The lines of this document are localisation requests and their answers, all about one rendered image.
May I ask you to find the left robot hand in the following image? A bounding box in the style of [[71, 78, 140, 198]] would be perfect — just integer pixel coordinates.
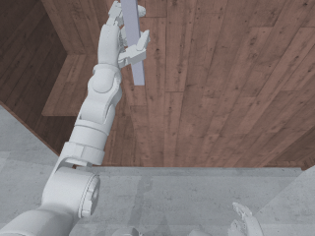
[[97, 0, 151, 71]]

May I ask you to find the wardrobe door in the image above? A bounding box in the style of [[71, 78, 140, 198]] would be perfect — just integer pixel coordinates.
[[271, 125, 315, 161], [103, 0, 315, 168]]

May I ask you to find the handle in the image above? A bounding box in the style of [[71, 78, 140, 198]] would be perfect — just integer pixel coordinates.
[[120, 0, 145, 86]]

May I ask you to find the robot left upper arm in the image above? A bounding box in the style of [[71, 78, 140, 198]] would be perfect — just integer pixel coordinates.
[[0, 166, 100, 236]]

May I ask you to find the right robot hand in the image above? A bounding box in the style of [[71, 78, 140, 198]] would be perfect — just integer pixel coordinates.
[[227, 202, 265, 236]]

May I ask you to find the left robot forearm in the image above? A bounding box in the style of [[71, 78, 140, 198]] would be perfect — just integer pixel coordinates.
[[41, 63, 122, 203]]

